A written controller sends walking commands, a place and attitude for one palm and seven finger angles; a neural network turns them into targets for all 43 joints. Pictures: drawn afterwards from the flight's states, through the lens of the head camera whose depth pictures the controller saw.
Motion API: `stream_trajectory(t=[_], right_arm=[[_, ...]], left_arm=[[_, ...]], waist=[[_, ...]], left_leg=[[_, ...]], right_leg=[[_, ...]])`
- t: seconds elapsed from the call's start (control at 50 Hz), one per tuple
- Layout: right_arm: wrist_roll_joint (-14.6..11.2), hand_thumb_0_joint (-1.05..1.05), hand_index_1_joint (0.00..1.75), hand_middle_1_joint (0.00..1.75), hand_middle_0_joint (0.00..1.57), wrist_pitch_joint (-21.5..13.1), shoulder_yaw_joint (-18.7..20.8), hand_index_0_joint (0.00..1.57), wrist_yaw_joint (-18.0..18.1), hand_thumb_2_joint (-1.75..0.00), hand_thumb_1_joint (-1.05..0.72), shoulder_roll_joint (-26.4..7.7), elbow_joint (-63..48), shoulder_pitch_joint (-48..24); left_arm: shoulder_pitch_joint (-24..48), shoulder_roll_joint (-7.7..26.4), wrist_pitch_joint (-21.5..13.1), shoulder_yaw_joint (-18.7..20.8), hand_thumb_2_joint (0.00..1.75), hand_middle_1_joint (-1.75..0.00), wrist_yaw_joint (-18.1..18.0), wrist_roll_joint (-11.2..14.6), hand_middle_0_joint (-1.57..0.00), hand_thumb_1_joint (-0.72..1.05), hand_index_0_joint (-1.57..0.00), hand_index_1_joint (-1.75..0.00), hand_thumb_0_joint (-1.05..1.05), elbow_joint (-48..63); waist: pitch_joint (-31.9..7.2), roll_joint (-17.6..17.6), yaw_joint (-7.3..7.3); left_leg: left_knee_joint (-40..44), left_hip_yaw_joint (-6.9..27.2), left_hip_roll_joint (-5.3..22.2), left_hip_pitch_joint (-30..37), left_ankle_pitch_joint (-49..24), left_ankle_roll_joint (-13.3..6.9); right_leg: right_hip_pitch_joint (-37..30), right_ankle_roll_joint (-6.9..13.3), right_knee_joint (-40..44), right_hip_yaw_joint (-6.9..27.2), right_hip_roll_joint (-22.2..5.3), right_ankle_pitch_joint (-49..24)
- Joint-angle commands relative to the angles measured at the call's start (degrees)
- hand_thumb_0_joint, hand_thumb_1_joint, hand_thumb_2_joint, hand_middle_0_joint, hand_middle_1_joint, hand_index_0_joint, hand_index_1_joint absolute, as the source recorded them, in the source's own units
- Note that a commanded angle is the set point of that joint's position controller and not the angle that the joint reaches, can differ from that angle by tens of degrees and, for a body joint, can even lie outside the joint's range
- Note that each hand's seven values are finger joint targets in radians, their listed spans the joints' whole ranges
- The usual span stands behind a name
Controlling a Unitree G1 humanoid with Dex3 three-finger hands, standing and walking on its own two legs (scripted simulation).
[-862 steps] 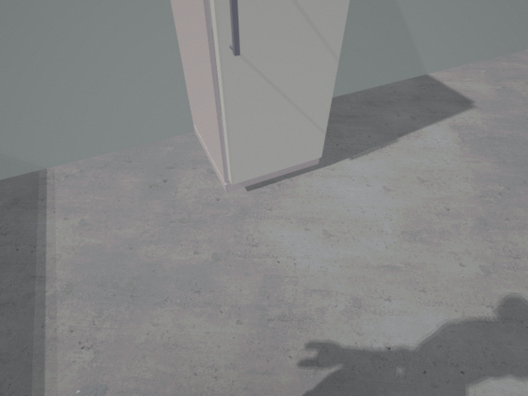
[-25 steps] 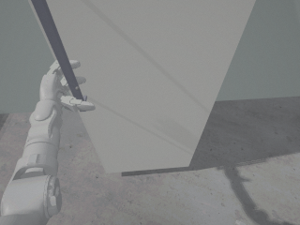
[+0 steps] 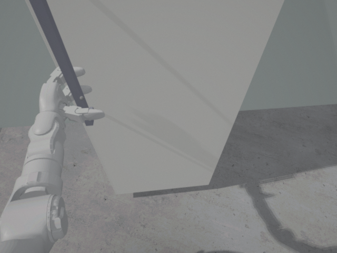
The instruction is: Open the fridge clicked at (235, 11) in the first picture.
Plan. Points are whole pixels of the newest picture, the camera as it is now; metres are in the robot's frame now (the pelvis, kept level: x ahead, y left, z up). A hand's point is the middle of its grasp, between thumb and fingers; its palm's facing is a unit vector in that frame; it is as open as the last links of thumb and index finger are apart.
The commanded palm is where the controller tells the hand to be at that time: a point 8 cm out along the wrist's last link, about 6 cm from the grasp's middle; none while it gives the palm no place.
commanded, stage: grip the handle and tug to test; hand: left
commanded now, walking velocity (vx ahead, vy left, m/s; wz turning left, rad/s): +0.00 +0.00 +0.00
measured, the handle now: (66, 57) +0.49 +0.23 +0.22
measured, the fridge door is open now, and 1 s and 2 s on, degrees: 0 0 12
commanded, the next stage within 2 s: pull the door a little, standing still in 1.24 s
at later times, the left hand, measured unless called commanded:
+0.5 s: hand (84, 97) +0.44 +0.21 +0.14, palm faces +0.11 -0.99 +0.02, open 5.7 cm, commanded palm +0.41 +0.26 +0.14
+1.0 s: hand (85, 97) +0.44 +0.20 +0.14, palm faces +0.12 -0.99 +0.01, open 5.2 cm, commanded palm +0.39 +0.25 +0.14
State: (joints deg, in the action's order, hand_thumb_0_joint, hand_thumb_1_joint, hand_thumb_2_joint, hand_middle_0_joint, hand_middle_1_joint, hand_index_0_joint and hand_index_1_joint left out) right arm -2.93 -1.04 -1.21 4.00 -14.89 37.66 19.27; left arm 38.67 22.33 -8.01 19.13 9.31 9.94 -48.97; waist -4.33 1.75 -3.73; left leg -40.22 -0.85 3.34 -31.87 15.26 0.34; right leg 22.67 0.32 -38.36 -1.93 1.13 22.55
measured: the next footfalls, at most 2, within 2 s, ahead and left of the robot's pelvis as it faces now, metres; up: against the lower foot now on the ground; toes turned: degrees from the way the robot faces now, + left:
none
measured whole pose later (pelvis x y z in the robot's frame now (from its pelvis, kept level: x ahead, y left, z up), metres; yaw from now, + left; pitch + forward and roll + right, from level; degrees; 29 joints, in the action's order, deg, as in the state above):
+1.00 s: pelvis +0.02 +0.00 +0.00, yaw -1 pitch +7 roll -1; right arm -3.1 -0.2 -0.3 3.6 -15.1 36.3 18.9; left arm 30.4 20.9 -4.1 19.4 8.0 11.5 -37.7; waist -4.8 2.0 -3.6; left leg -38.5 -2.2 3.7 -28.6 16.5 0.6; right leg 19.9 0.5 -36.3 -0.5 1.3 23.1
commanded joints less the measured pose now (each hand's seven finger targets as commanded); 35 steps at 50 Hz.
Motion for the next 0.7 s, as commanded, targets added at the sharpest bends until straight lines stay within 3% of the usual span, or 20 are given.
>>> stream_trajectory(t=[0.0,0.08,0.14,0.18,0.2,0.22,0.26,0.3,0.34,0.36,0.38,0.4,0.44,0.5,0.52,0.54,0.56,0.58,0.66,0.68], right_arm=[[-0.2,0.0,0.3,0.3,0.2,-2.2,3.5,0.2,0.6,-0.9,-0.9,-8.8,-5.9,0.8],[-0.2,0.0,0.3,0.3,0.2,-2.2,3.6,0.2,0.6,-0.9,-0.9,-8.7,-6.0,0.6],[-0.1,0.0,0.3,0.3,0.2,-2.1,3.6,0.2,0.7,-0.9,-0.9,-9.1,-5.9,1.2],[-0.3,0.0,0.3,0.3,0.2,-2.2,3.6,0.2,0.5,-0.9,-0.9,-8.6,-6.4,0.3],[-0.2,0.0,0.3,0.3,0.2,-2.3,3.7,0.2,0.5,-0.9,-0.9,-8.7,-6.1,0.7],[-0.1,0.0,0.3,0.3,0.2,-2.2,3.7,0.2,0.5,-0.9,-0.9,-8.9,-5.8,0.9],[-0.2,0.0,0.3,0.3,0.2,-2.3,3.7,0.2,0.4,-0.9,-0.9,-8.8,-6.2,0.5],[-0.1,0.0,0.3,0.3,0.2,-2.3,3.5,0.2,0.5,-0.9,-0.9,-8.8,-5.8,0.7],[0.1,0.0,0.3,0.3,0.2,-2.1,3.5,0.2,0.5,-0.9,-0.9,-8.9,-6.0,0.7],[0.0,0.0,0.3,0.3,0.2,-2.1,3.4,0.2,0.5,-0.9,-0.9,-8.9,-6.2,0.4],[0.0,0.0,0.3,0.3,0.2,-2.2,3.4,0.2,0.3,-0.9,-0.9,-8.4,-6.5,0.2],[0.0,0.0,0.3,0.3,0.2,-2.2,3.5,0.2,0.3,-0.9,-0.9,-8.5,-6.2,0.4],[0.2,0.0,0.3,0.3,0.2,-2.1,3.3,0.2,0.4,-0.9,-0.9,-8.8,-6.0,0.9],[0.1,0.0,0.3,0.3,0.2,-2.0,3.4,0.2,0.4,-0.9,-0.9,-8.8,-6.2,0.6],[0.1,0.0,0.3,0.3,0.2,-2.0,3.4,0.2,0.3,-0.9,-0.9,-8.5,-6.4,0.3],[0.2,0.0,0.3,0.3,0.2,-2.0,3.4,0.2,0.3,-0.9,-0.9,-8.5,-6.6,0.5],[0.0,0.0,0.3,0.3,0.2,-2.0,3.4,0.2,0.3,-0.9,-0.9,-8.5,-6.4,0.2],[0.2,0.0,0.3,0.3,0.2,-2.0,3.4,0.2,0.2,-0.9,-0.9,-8.4,-6.6,0.1],[0.0,0.0,0.3,0.3,0.2,-2.0,3.6,0.2,0.1,-0.9,-0.9,-8.4,-7.0,-0.4],[0.1,0.0,0.3,0.3,0.2,-2.1,3.6,0.2,0.0,-0.9,-0.9,-8.2,-7.3,-0.6]], left_arm=[[26.5,14.5,-4.5,2.0,0.5,-1.27,0.5,1.0,-0.35,-0.03,-0.35,-1.27,0.0,13.1],[25.8,13.3,-4.0,1.3,0.58,-1.29,0.9,1.5,-0.37,0.15,-0.37,-1.29,0.0,13.3],[25.4,15.3,-3.7,2.7,0.64,-1.31,0.9,1.6,-0.38,0.29,-0.38,-1.31,0.0,13.0],[26.7,11.7,-3.8,-0.5,0.68,-1.33,0.9,1.3,-0.4,0.39,-0.4,-1.33,0.0,15.4],[27.4,12.0,-3.9,-0.1,0.7,-1.33,0.7,1.4,-0.4,0.43,-0.4,-1.33,0.0,15.9],[26.5,13.1,-3.7,1.1,0.72,-1.34,0.4,1.4,-0.41,0.48,-0.41,-1.34,0.0,15.1],[25.3,12.3,-3.7,0.9,0.76,-1.35,0.1,1.6,-0.42,0.57,-0.42,-1.35,0.0,15.8],[25.5,12.5,-3.0,1.1,0.8,-1.37,-0.1,1.5,-0.43,0.67,-0.43,-1.37,0.0,13.7],[25.7,13.9,-3.1,2.0,0.84,-1.38,-0.5,1.0,-0.44,0.76,-0.44,-1.38,0.0,14.8],[26.4,14.2,-3.3,1.9,0.86,-1.39,-0.7,0.6,-0.44,0.81,-0.44,-1.39,0.0,16.3],[26.1,11.7,-3.2,0.1,0.88,-1.39,-0.7,0.7,-0.44,0.85,-0.44,-1.39,0.0,16.6],[26.5,11.9,-3.3,0.3,0.9,-1.4,-0.8,0.7,-0.45,0.9,-0.45,-1.4,0.0,16.2],[25.8,13.1,-3.3,1.5,0.9,-1.4,-1.1,1.0,-0.45,0.9,-0.45,-1.4,0.0,14.7],[26.3,14.4,-3.3,2.5,0.9,-1.4,-0.8,0.7,-0.45,0.9,-0.45,-1.4,0.0,15.0],[26.2,13.3,-3.4,1.3,0.9,-1.4,-0.7,0.4,-0.45,0.9,-0.45,-1.4,0.0,16.2],[24.8,12.7,-3.4,1.2,0.9,-1.4,-0.7,0.6,-0.45,0.9,-0.45,-1.4,0.0,15.9],[25.3,14.3,-3.6,2.6,0.9,-1.4,-0.8,0.7,-0.45,0.9,-0.45,-1.4,0.0,16.3],[24.7,12.9,-3.5,1.8,0.9,-1.4,-0.9,1.0,-0.45,0.9,-0.45,-1.4,0.0,16.9],[21.8,13.8,-3.8,2.8,0.9,-1.4,-0.8,1.3,-0.45,0.9,-0.45,-1.4,0.0,20.2],[20.9,12.2,-3.7,1.6,0.9,-1.4,-0.7,1.4,-0.45,0.9,-0.45,-1.4,0.0,21.0]], waist=[[-16.9,1.3,-0.41],[-17.6,2.6,-0.25],[-17.2,0.9,-0.03],[-18.1,3.8,-0.52],[-18.6,4.2,-0.51],[-18.2,2.9,-0.28],[-18.7,2.2,-0.12],[-16.3,0.7,-0.5],[-16.8,0.9,-0.06],[-18.8,3.1,0.29],[-18.8,4.0,-0.01],[-17.8,2.6,-0.4],[-16.9,-0.3,-0.26],[-18.3,1.4,0.16],[-18.7,2.8,0.17],[-18.8,2.1,0.25],[-18.5,2.2,0.27],[-19.1,1.5,0.5],[-20.6,2.5,1.18],[-20.2,2.1,1.2]], left_leg=[[2.7,1.5,-2.2,18.7,-10.1,-2.6],[2.6,1.6,-2.3,19.6,-10.8,-2.5],[2.6,1.7,-2.2,18.2,-10.8,-2.6],[2.5,1.8,-2.1,20.8,-11.7,-2.4],[2.5,2.1,-2.1,21.4,-11.6,-2.3],[2.5,2.3,-2.0,21.2,-12.0,-2.2],[2.6,2.1,-2.1,21.1,-12.1,-2.4],[2.7,2.1,-2.0,19.5,-11.0,-2.4],[2.6,2.0,-2.2,19.1,-11.2,-2.5],[2.9,2.1,-2.1,20.4,-12.1,-2.3],[2.7,2.1,-2.1,21.3,-12.5,-2.2],[2.6,2.3,-1.9,21.1,-12.2,-2.2],[2.7,2.3,-2.1,19.3,-11.4,-2.4],[2.7,1.7,-2.1,19.4,-11.9,-2.3],[2.7,1.8,-2.1,20.4,-13.0,-2.2],[2.3,1.7,-2.3,20.1,-13.0,-2.4],[2.4,1.5,-2.1,20.0,-13.0,-2.4],[2.6,1.6,-2.3,20.1,-13.4,-2.4],[2.4,1.1,-2.2,21.4,-15.7,-2.4],[2.5,1.2,-2.3,21.3,-16.1,-2.4]], right_leg=[[3.7,0.1,6.1,0.4,1.4,-17.7],[3.8,0.2,6.0,0.3,1.4,-17.8],[2.9,0.2,5.9,0.1,1.4,-17.9],[4.5,0.3,5.7,0.0,1.4,-17.9],[4.9,0.3,5.8,-0.2,1.5,-17.3],[4.6,0.4,5.7,-0.3,1.6,-17.5],[4.1,0.3,5.7,-0.2,1.6,-18.0],[4.5,0.2,6.0,-0.2,1.5,-17.4],[3.5,0.3,5.8,-0.2,1.4,-17.5],[3.5,0.4,5.4,-0.1,1.3,-18.0],[4.0,0.4,5.5,-0.2,1.4,-18.0],[4.6,0.4,5.6,-0.4,1.5,-17.6],[3.2,0.3,5.9,-0.4,1.5,-17.5],[2.7,0.2,5.6,0.1,1.3,-18.8],[2.8,0.4,5.3,0.0,1.3,-19.5],[2.3,0.3,5.5,0.0,1.4,-19.5],[2.5,0.2,5.6,0.2,1.3,-20.0],[1.5,0.3,5.5,0.0,1.4,-20.6],[0.2,0.3,5.3,0.3,1.5,-23.2],[-0.2,0.3,5.3,0.1,1.5,-24.0]])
